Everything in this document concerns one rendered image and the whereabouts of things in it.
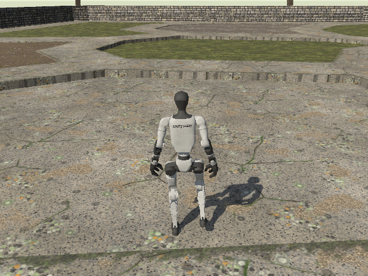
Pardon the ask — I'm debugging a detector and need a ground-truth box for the right robot hand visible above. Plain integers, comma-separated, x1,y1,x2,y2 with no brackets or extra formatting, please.
205,163,218,178

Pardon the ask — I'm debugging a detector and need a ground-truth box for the left robot hand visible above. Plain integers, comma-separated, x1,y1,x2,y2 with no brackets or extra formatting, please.
150,163,163,177

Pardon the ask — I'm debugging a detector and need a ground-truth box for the robot left shin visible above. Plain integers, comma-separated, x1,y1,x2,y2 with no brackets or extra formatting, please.
168,191,178,228

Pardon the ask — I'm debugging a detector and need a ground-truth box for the right robot forearm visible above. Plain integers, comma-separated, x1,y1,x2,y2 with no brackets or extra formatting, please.
204,139,217,166

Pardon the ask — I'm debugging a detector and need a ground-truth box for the robot right shin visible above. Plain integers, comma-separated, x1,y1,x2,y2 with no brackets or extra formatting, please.
197,181,205,220

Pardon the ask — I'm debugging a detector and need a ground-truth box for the left robot upper arm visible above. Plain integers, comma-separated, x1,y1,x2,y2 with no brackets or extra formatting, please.
156,117,170,148

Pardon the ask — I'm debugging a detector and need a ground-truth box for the robot shin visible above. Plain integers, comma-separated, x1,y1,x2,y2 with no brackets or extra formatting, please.
197,181,205,220
168,191,178,228

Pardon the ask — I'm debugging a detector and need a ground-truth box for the left robot forearm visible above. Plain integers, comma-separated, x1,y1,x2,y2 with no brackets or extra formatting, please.
151,140,162,165

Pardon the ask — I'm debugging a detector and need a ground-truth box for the right robot upper arm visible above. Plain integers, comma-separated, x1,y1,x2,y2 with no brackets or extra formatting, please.
194,116,210,148

